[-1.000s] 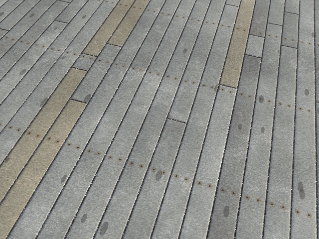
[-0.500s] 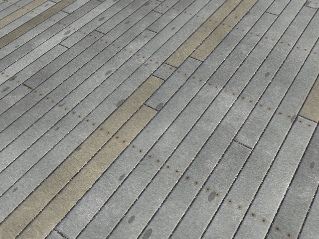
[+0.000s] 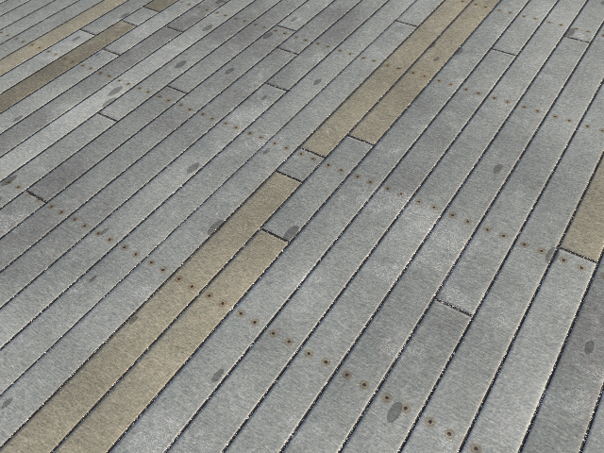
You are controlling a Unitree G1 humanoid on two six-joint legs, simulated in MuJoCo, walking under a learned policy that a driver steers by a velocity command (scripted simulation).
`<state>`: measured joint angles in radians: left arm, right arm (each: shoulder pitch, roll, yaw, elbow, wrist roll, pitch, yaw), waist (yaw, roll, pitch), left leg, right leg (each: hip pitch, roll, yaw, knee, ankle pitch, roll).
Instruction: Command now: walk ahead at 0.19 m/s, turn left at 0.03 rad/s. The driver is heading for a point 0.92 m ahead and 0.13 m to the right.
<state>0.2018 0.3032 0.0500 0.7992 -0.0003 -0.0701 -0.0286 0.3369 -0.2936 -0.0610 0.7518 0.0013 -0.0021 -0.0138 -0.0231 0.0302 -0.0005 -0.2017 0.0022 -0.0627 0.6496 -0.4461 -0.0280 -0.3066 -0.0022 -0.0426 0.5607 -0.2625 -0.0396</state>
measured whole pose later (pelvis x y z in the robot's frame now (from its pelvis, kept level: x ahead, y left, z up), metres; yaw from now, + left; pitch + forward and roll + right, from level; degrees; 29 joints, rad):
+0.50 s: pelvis +0.08 +0.00 +0.00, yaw -1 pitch -1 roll +0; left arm 0.19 0.26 0.01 0.92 0.01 -0.01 -0.01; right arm 0.14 -0.25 -0.05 0.77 0.00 0.01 -0.03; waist 0.02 0.00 0.03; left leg -0.26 0.02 -0.02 0.50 -0.22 -0.02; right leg -0.10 0.03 -0.03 0.45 -0.34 -0.03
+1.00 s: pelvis +0.08 +0.01 +0.01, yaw -1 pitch -2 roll +0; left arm 0.22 0.24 0.01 1.05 0.01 0.01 0.02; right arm 0.12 -0.25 -0.05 1.02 0.00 0.01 -0.04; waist 0.01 0.00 0.05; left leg -0.23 0.00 -0.01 0.48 -0.21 -0.01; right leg -0.08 0.01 -0.03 0.45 -0.34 -0.02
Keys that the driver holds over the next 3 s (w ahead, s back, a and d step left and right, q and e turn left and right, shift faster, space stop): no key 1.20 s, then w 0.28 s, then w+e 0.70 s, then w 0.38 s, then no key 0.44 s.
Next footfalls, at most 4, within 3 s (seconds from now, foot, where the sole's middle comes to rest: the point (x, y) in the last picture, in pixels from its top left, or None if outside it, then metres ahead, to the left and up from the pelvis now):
0.32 left None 0.15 0.13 -0.77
2.02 right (369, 447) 0.52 -0.08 -0.77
2.52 left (322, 313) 0.87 0.00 -0.77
2.94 right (423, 299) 0.90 -0.26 -0.77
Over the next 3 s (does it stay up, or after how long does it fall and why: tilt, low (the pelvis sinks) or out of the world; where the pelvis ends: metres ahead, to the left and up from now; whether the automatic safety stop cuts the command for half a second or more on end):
stays up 0.84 -0.10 0.00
